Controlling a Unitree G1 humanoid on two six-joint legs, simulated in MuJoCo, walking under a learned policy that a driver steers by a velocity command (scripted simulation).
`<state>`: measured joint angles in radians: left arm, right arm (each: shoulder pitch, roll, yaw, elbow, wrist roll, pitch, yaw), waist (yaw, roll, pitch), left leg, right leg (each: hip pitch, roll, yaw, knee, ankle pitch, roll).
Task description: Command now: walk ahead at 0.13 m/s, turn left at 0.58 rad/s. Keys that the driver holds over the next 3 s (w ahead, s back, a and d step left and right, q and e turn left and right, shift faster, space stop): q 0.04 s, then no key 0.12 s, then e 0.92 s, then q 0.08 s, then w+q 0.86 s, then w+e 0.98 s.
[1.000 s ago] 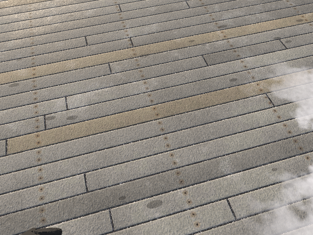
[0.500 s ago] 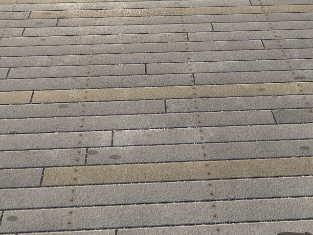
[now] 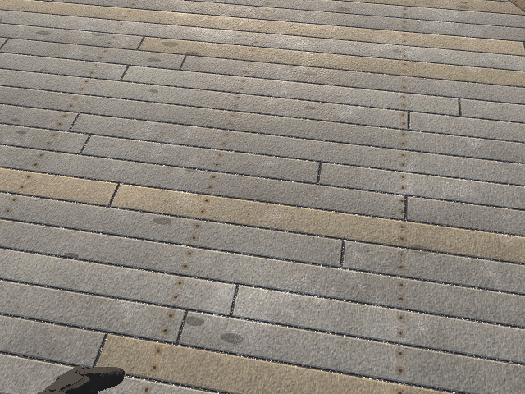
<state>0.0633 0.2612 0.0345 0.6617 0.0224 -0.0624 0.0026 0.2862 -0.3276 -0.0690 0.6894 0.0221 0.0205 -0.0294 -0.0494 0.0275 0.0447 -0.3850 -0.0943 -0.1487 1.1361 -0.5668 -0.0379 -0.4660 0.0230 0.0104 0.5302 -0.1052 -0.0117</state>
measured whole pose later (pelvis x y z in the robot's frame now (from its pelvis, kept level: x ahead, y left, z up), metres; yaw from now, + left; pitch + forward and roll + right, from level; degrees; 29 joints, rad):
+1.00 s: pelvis +0.05 -0.02 +0.02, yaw -18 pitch +2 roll +2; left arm 0.18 0.31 0.07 0.68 -0.01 0.03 0.03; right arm 0.10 -0.30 -0.09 0.73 0.00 0.01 -0.05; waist 0.02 0.01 0.05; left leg -0.46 -0.02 -0.12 0.82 -0.33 -0.10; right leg -0.27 0.10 0.16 0.45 -0.19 -0.07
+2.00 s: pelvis +0.34 -0.01 -0.01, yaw +2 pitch +2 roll +0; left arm 0.36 0.30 0.05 0.82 -0.02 -0.08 0.00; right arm 0.09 -0.31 -0.06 0.57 0.03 -0.04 0.04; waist 0.05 0.01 0.08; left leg -0.52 -0.07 0.04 0.67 -0.17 0.10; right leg -0.16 -0.05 -0.01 1.10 -0.48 0.02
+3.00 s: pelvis +0.95 -0.04 +0.00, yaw -22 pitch +2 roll +1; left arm 0.37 0.32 0.07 0.71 -0.03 -0.03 0.01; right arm 0.10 -0.29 -0.04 0.65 -0.01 -0.11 0.01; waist 0.05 -0.03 0.00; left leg -0.45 -0.03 -0.02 0.57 -0.16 0.01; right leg -0.25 0.08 0.19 0.95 -0.50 -0.02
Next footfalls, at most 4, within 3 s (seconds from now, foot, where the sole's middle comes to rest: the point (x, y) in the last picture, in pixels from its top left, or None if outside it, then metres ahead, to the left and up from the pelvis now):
0.28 left None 0.09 0.14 -0.76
0.62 right None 0.09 -0.10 -0.76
1.16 left None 0.16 0.10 -0.76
1.50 right None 0.11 -0.15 -0.76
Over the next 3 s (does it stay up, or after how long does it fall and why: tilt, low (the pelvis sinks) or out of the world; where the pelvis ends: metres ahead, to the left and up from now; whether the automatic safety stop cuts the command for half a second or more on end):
stays up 0.95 -0.04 0.00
